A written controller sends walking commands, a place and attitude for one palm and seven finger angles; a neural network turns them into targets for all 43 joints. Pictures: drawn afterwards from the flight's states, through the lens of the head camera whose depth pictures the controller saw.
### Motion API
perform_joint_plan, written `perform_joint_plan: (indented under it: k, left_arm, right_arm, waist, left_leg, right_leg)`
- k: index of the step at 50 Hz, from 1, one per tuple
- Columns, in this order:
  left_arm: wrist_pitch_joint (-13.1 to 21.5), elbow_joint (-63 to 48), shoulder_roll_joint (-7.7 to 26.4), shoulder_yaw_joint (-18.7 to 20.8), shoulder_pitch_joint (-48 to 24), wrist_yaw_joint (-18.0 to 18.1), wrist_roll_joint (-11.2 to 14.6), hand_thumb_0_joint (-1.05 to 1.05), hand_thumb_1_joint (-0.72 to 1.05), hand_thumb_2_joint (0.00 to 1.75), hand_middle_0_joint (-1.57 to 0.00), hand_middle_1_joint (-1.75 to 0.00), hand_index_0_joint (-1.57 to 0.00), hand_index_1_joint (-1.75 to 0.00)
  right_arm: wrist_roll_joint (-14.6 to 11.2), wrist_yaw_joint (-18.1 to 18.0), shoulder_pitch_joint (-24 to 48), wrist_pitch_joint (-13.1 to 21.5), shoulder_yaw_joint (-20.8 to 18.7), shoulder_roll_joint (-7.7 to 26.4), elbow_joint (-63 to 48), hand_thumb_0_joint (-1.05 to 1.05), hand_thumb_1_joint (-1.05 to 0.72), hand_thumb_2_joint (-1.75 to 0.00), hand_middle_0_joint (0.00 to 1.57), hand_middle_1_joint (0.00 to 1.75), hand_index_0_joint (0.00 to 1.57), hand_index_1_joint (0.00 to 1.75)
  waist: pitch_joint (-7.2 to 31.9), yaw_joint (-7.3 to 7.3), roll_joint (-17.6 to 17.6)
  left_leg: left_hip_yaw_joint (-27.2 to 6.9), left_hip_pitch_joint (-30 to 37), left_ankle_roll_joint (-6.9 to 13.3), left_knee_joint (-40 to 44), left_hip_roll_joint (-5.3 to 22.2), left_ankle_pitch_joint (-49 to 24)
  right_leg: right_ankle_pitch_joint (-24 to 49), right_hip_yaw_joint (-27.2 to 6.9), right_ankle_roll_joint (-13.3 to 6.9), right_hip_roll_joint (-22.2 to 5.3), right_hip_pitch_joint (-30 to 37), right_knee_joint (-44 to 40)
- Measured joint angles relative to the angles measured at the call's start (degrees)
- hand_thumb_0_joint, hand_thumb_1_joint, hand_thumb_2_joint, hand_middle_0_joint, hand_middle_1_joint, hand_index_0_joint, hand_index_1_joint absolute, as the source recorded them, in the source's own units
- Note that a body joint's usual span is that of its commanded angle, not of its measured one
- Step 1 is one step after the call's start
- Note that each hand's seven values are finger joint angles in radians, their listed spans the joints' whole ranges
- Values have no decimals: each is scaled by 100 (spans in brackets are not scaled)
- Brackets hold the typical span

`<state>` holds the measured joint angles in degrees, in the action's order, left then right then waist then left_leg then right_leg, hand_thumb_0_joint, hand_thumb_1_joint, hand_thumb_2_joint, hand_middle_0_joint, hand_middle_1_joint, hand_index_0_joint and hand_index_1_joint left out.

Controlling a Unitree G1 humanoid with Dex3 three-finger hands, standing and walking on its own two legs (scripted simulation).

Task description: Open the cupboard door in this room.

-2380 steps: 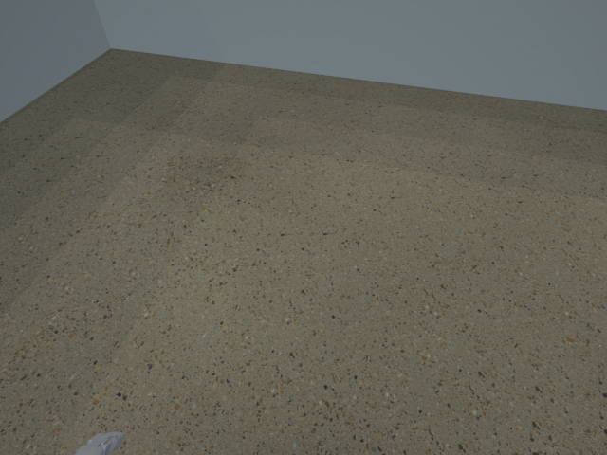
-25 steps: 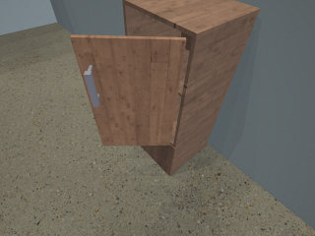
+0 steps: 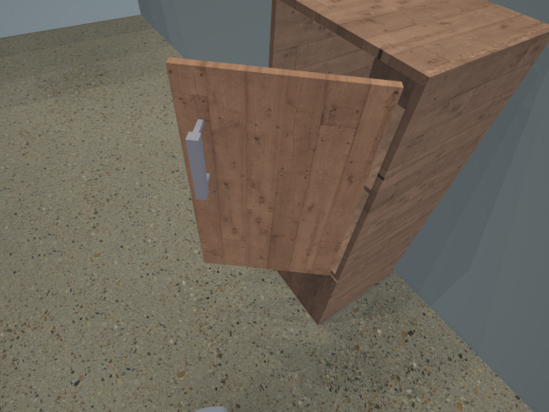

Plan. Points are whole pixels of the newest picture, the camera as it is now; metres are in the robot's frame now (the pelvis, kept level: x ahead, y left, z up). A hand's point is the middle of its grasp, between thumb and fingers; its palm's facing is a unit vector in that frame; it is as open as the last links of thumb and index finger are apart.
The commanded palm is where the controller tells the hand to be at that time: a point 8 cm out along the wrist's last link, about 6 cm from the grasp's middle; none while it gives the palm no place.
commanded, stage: come to a stop and stand still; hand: left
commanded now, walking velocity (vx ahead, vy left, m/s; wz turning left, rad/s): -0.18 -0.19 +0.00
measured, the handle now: (200, 161) +0.51 +0.18 +0.05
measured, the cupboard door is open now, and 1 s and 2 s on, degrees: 51 51 51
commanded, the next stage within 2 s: look again from close up in 1.04 s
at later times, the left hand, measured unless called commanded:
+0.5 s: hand out of the picture -0.03 +0.16 -0.15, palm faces +0.03 -0.97 -0.24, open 7.4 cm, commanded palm none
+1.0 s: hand out of the picture -0.05 +0.17 -0.16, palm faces +0.03 -0.99 -0.16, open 7.4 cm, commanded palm none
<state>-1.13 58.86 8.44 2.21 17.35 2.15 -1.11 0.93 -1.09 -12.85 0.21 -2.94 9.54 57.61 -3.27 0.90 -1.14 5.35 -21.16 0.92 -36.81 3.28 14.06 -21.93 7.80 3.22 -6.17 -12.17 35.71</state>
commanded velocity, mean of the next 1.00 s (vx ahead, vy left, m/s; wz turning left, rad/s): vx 0.03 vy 0.00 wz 0.00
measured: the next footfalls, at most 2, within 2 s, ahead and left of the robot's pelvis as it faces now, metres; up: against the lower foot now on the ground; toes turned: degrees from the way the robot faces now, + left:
right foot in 0.40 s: -0.03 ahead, -0.14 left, +0.00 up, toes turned -5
left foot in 0.70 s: -0.03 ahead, +0.10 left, +0.00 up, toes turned +2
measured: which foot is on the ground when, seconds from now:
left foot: down 0.00-0.40, up 0.42-0.68, down 0.70-1.00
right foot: up 0.00-0.38, down 0.40-1.00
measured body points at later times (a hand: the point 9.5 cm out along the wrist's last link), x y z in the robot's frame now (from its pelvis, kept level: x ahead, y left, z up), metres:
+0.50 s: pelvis -0.05 -0.02 +0.02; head -0.07 -0.04 +0.47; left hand -0.03 +0.21 -0.13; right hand -0.04 -0.26 -0.15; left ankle +0.00 +0.10 -0.69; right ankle -0.07 -0.14 -0.72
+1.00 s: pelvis -0.04 +0.01 +0.02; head -0.04 +0.02 +0.47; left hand -0.06 +0.22 -0.15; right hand -0.07 -0.19 -0.14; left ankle -0.07 +0.10 -0.72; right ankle -0.07 -0.14 -0.72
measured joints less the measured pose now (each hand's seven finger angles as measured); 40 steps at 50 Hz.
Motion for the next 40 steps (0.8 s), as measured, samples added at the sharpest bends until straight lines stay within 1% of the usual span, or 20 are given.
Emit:
perform_joint_plan:
  k: [2, 4, 7, 10, 13, 15, 17, 19, 20, 22, 23, 25, 26, 28, 30, 33, 35, 36, 38, 40]
  left_arm:
    - [-79, -13, 86, 5, -39, 26, 27, 0, 92, 90, -20, -29, -20, -30]
    - [-121, -13, 147, 22, -100, 44, 18, 0, 91, 90, -20, -29, -20, -30]
    - [-151, -68, 211, 51, -186, 20, -3, 0, 91, 90, -20, -29, -20, -30]
    - [-215, -152, 268, 92, -255, -22, -17, 0, 91, 90, -20, -29, -20, -30]
    - [-280, -247, 300, 128, -330, -57, -29, 0, 91, 90, -20, -29, -20, -30]
    - [-293, -295, 294, 139, -365, -78, -38, 0, 91, 90, -19, -29, -20, -30]
    - [-254, -332, 264, 132, -363, -92, -37, 0, 91, 90, -19, -29, -20, -30]
    - [-165, -363, 244, 118, -269, -100, -38, 0, 91, 90, -19, -29, -20, -30]
    - [-109, -352, 226, 111, -207, -87, -59, 0, 91, 90, -19, -29, -20, -30]
    - [-89, -265, 111, 37, -86, -51, -79, 0, 91, 90, -19, -29, -20, -30]
    - [-85, -223, 61, 8, -2, -42, -75, 0, 91, 90, -19, -29, -20, -30]
    - [-51, -126, -16, -23, 146, -37, -42, 0, 91, 90, -19, -29, -20, -30]
    - [-30, -78, -45, -36, 198, -43, -29, 0, 91, 90, -20, -29, -20, -30]
    - [19, -8, -93, -59, 252, -68, -23, 0, 90, 90, -20, -29, -20, -30]
    - [68, 24, -133, -71, 259, -93, -33, 0, 90, 90, -20, -29, -20, -30]
    - [106, 52, -142, -57, 242, -93, -58, 1, 91, 90, -20, -29, -20, -30]
    - [118, 90, -134, -44, 243, -96, -24, 1, 91, 90, -20, -30, -20, -30]
    - [105, 137, -103, -31, 217, -95, -4, 1, 91, 90, -20, -30, -20, -30]
    - [61, 238, -37, -12, 209, -78, 19, 1, 91, 90, -20, -29, -20, -30]
    - [22, 354, -2, -23, 208, -58, 11, 0, 91, 90, -20, -29, -20, -30]
  right_arm:
    - [17, -26, 181, 11, 45, -70, -73, 1, -92, -90, 19, 30, 19, 30]
    - [35, -78, 342, 27, 90, -134, -143, 1, -92, -90, 19, 30, 19, 30]
    - [43, -123, 544, 4, 122, -193, -220, 1, -91, -90, 20, 30, 20, 30]
    - [35, -154, 645, -11, 119, -223, -249, 1, -91, -90, 20, 30, 20, 30]
    - [43, -158, 631, -42, 87, -204, -230, 0, -91, -90, 20, 30, 20, 30]
    - [61, -140, 572, -79, 47, -155, -191, 0, -91, -90, 20, 30, 20, 30]
    - [89, -108, 480, -134, 13, -81, -128, 0, -91, -90, 20, 30, 20, 30]
    - [96, -63, 330, -213, -26, -22, -45, 0, -91, -90, 20, 30, 20, 30]
    - [75, -44, 252, -264, -47, 2, 9, 0, -91, -90, 20, 30, 20, 30]
    - [48, -4, 61, -402, -93, 79, 122, 1, -91, -90, 20, 30, 20, 30]
    - [52, 27, -48, -451, -104, 107, 174, 1, -91, -90, 20, 30, 20, 30]
    - [64, 78, -226, -472, -109, 137, 273, 1, -91, -90, 20, 30, 20, 30]
    - [67, 98, -312, -447, -109, 143, 305, 1, -91, -90, 20, 30, 20, 30]
    - [68, 117, -491, -369, -105, 145, 349, 1, -91, -90, 20, 30, 19, 30]
    - [65, 111, -665, -313, -94, 137, 400, 1, -91, -90, 20, 30, 19, 30]
    - [55, 80, -840, -272, -56, 99, 495, 1, -91, -90, 19, 30, 19, 30]
    - [41, 36, -909, -196, 0, 76, 530, 1, -91, -90, 19, 30, 19, 30]
    - [37, 2, -891, -148, 21, 22, 580, 1, -91, -90, 19, 30, 19, 30]
    - [38, -36, -874, -96, 92, -105, 618, 1, -91, -90, 19, 30, 19, 30]
    - [33, -71, -850, -51, 157, -209, 646, 1, -91, -90, 19, 30, 19, 30]
  waist:
    - [-84, 70, -128]
    - [-149, 68, -146]
    - [-213, 56, -89]
    - [-200, 34, -30]
    - [-156, -9, 55]
    - [-104, -51, 122]
    - [-42, -93, 207]
    - [75, -112, 231]
    - [140, -106, 229]
    - [248, -113, 349]
    - [329, -102, 362]
    - [445, -86, 333]
    - [479, -100, 311]
    - [502, -140, 271]
    - [493, -136, 239]
    - [434, -64, 200]
    - [385, -29, 216]
    - [334, -31, 141]
    - [289, 3, -39]
    - [295, 8, -126]
  left_leg:
    - [111, 37, 157, 6, -56, 97]
    - [151, 102, 194, 197, -61, -29]
    - [199, 177, 234, 513, -37, -249]
    - [272, 196, 231, 743, -11, -433]
    - [302, 167, 214, 852, 14, -574]
    - [303, 133, 190, 892, 22, -657]
    - [284, 88, 151, 889, 36, -724]
    - [276, 3, 85, 792, 20, -722]
    - [258, -100, 19, 605, 7, -501]
    - [-2, -271, -134, 42, -37, 361]
    - [-113, -352, -160, -311, -81, 521]
    - [-234, -426, -193, -950, -124, 470]
    - [-257, -416, -208, -1166, -124, 391]
    - [-259, -287, -236, -1287, -102, 311]
    - [-230, -34, -250, -1024, -81, 423]
    - [-199, 447, -228, -229, -78, 653]
    - [-227, 860, -188, 626, -80, 339]
    - [-221, 926, -116, 765, -136, 268]
    - [-137, 983, 16, 775, -251, 327]
    - [-69, 1079, 81, 868, -317, 355]
  right_leg:
    - [-655, -296, -53, 88, -302, 753]
    - [-894, -479, -83, 260, -610, 1559]
    - [-771, -580, -56, 451, -944, 2262]
    - [-547, -640, -9, 534, -1119, 2468]
    - [-470, -653, -13, 517, -1051, 2161]
    - [-450, -624, -53, 460, -859, 1665]
    - [-440, -571, -133, 419, -532, 927]
    - [-132, -497, -217, 380, -59, -72]
    - [47, -501, -280, 370, 63, -422]
    - [317, -419, -333, 426, 107, -498]
    - [406, -407, -352, 432, 148, -606]
    - [596, -437, -358, 443, 246, -899]
    - [683, -446, -349, 448, 284, -1033]
    - [799, -435, -340, 458, 323, -1210]
    - [834, -402, -337, 460, 315, -1268]
    - [788, -340, -310, 458, 246, -1193]
    - [677, -298, -253, 475, 134, -978]
    - [597, -304, -215, 420, 73, -823]
    - [510, -385, -216, 307, 50, -700]
    - [521, -442, -206, 243, 93, -730]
